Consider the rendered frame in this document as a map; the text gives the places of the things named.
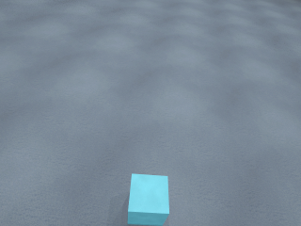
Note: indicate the carton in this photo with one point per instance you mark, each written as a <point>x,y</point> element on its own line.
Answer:
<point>148,200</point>

